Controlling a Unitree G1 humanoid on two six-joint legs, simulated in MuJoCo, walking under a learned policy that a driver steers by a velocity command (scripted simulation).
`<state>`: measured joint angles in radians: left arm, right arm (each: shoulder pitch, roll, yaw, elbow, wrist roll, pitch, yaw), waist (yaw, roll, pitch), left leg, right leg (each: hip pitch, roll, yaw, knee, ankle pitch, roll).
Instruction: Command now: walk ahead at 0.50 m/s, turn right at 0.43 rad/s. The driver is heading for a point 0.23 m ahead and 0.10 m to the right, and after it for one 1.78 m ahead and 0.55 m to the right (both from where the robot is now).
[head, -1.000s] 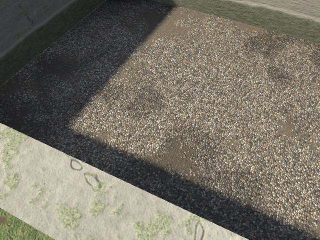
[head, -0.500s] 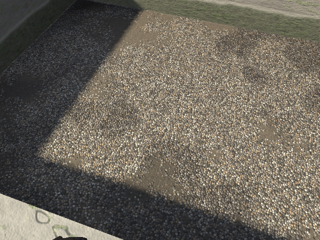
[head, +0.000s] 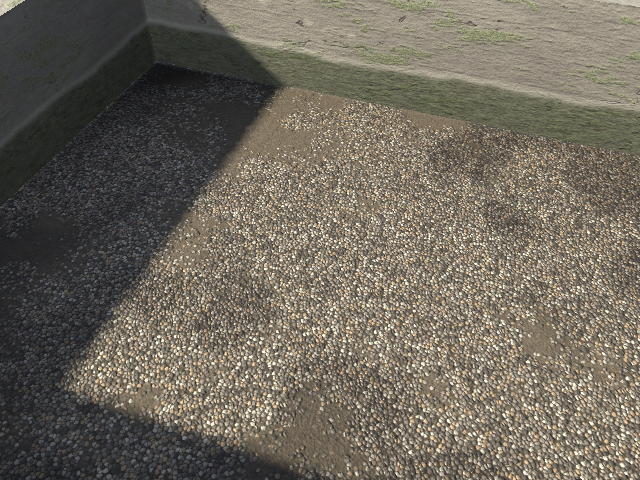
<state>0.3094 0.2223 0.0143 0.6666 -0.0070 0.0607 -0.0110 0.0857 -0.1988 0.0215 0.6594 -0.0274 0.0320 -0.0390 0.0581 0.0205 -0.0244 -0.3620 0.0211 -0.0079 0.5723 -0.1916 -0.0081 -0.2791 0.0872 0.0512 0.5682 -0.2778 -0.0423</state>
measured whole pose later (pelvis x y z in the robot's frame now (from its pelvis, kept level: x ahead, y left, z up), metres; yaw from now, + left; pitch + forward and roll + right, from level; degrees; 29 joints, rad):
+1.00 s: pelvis +0.02 +0.03 +0.01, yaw -25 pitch -2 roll +0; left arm 0.05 0.19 -0.04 0.64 0.02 0.08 -0.02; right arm 0.17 -0.18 0.06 0.60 -0.02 0.05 0.02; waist 0.00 0.00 0.00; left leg -0.22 -0.04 0.04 0.43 -0.19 0.05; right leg -0.24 0.08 0.16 0.45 -0.17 -0.01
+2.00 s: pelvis +0.05 +0.01 +0.00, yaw -22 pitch -3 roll +0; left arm 0.04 0.15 -0.06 0.63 0.02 0.07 -0.01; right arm 0.06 -0.16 0.04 0.58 -0.02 0.08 0.00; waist 0.01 0.01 0.02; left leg -0.22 -0.05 -0.01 0.58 -0.32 0.04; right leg -0.23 0.07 0.08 0.58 -0.30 -0.03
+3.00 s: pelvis +0.05 -0.02 +0.00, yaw -22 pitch -2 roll +0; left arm 0.07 0.14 -0.07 0.58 0.02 0.06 -0.01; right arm 0.10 -0.15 0.04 0.59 -0.03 0.07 -0.01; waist 0.01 0.00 0.00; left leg -0.25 -0.03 -0.02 0.64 -0.36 0.01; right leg -0.26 0.09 0.05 0.65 -0.35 -0.06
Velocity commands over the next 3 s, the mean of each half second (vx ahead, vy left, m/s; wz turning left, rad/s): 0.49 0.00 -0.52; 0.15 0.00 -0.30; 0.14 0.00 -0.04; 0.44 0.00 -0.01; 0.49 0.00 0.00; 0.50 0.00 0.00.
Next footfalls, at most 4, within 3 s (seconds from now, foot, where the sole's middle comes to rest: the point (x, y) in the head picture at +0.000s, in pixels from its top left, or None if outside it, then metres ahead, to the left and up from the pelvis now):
0.32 right None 0.06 -0.11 -0.77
0.62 left None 0.12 0.08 -0.77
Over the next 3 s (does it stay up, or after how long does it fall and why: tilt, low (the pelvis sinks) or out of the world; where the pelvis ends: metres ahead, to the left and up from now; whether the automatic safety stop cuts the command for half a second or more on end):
stays up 0.05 -0.02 0.00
